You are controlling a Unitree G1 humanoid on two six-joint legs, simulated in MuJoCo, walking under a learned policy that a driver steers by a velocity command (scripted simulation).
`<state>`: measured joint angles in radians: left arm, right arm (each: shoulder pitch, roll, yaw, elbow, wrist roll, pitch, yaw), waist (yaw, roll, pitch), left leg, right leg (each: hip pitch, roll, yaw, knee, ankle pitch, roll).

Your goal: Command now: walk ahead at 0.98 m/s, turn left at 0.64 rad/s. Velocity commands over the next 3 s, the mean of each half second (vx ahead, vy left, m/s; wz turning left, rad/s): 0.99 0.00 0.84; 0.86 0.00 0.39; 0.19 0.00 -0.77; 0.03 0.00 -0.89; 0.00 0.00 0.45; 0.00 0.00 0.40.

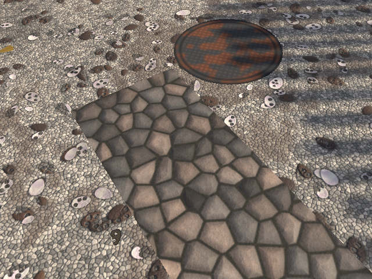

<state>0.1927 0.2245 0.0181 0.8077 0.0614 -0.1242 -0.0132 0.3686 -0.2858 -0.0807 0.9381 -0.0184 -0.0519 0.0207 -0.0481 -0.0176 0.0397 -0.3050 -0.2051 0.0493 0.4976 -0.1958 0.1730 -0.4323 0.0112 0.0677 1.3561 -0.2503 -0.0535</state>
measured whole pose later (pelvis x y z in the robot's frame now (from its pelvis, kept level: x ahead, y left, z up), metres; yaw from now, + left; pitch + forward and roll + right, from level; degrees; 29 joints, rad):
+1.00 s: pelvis +0.81 +0.22 +0.01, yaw +37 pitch +0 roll +1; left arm 0.23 0.25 0.03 0.78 -0.04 -0.06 0.00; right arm 0.33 -0.25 -0.04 0.84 -0.01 -0.10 0.00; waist -0.02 -0.03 0.08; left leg -0.07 -0.11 0.16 0.34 -0.28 0.13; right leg -0.70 -0.08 0.05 1.08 -0.16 -0.01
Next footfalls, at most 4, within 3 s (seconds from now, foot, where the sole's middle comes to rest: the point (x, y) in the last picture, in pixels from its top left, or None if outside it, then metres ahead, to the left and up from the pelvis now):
0.30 right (230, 269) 0.51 -0.13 -0.76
0.76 left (127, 206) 0.78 0.25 -0.76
1.16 right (111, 143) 1.11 0.34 -0.76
1.64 left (70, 145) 1.11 0.53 -0.76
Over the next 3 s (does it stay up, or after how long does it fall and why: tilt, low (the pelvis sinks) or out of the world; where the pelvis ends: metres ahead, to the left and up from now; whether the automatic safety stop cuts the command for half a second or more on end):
stays up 1.07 0.42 0.00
